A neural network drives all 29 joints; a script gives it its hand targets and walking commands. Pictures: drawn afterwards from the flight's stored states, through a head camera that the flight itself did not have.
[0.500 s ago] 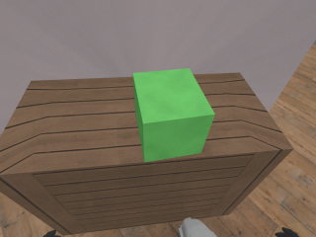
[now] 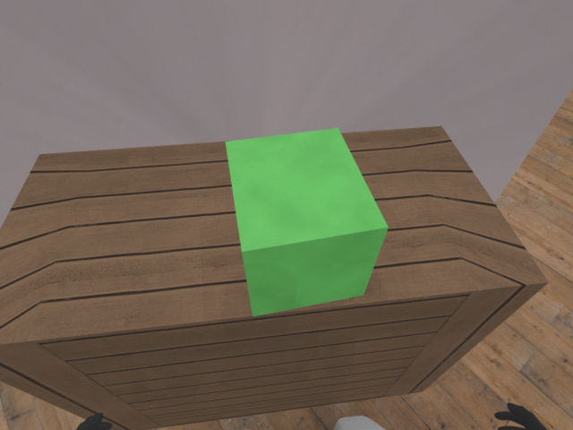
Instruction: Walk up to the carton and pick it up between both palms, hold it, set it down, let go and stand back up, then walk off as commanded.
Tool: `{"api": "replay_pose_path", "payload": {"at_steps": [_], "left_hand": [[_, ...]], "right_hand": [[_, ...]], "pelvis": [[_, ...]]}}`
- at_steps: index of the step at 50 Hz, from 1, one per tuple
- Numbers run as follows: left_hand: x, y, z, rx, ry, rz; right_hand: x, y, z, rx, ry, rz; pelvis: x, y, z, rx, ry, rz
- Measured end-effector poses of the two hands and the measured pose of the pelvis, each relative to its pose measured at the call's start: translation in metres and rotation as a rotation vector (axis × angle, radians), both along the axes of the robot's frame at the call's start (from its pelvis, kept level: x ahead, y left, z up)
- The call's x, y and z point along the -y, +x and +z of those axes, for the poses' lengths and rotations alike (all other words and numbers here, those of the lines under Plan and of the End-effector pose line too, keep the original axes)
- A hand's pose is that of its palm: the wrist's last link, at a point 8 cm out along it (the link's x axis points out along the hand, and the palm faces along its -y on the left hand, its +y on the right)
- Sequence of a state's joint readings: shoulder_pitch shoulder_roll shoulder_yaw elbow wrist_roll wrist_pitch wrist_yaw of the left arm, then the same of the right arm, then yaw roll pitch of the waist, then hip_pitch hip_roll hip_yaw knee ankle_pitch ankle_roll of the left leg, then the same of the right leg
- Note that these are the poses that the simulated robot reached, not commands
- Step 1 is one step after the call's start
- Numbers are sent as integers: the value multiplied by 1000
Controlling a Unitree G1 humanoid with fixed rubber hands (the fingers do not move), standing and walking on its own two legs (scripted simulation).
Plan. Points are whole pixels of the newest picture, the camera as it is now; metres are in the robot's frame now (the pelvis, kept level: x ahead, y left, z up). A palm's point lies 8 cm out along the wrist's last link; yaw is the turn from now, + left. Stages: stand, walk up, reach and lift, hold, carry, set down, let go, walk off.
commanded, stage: walk up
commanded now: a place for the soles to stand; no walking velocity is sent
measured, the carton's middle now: (296, 220) +0.41 -0.01 +0.05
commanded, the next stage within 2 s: reach and lift in 1.94 s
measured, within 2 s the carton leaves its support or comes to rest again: neither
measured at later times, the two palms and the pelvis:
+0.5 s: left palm out of the picture +0.10 +0.28 -0.07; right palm out of the picture +0.07 -0.35 -0.07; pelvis -0.02 -0.03 +0.00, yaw -1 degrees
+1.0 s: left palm out of the picture +0.10 +0.28 -0.07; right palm out of the picture +0.08 -0.35 -0.07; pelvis -0.02 -0.03 +0.00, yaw -1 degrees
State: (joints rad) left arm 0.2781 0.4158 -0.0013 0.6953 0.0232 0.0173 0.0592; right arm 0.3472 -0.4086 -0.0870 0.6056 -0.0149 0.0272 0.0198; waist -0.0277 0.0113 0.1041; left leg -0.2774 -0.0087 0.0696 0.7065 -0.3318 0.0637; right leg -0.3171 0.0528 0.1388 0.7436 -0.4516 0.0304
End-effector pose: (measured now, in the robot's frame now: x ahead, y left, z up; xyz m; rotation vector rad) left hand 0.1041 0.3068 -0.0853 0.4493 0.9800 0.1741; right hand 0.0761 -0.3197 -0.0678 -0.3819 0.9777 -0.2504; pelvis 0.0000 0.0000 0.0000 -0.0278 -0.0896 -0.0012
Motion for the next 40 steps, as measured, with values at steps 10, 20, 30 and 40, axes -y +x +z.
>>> {"api": "replay_pose_path", "payload": {"at_steps": [10, 20, 30, 40], "left_hand": [[8, 2, 0, -8, -1, -2], [27, 2, 13, 30, 25, -18], [31, -6, 15, 41, 17, -26], [31, -6, 15, 40, 12, -29]], "right_hand": [[9, 1, 2, 4, -10, -5], [26, -5, -5, 23, 20, -3], [28, -11, -5, 41, 22, -1], [28, -10, -5, 43, 23, 0]], "pelvis": [[8, 1, 1, -4, 9, -3], [27, -11, 2, 0, 31, -6], [30, -19, 1, 11, 33, -6], [30, -20, 1, 12, 33, -6]]}}
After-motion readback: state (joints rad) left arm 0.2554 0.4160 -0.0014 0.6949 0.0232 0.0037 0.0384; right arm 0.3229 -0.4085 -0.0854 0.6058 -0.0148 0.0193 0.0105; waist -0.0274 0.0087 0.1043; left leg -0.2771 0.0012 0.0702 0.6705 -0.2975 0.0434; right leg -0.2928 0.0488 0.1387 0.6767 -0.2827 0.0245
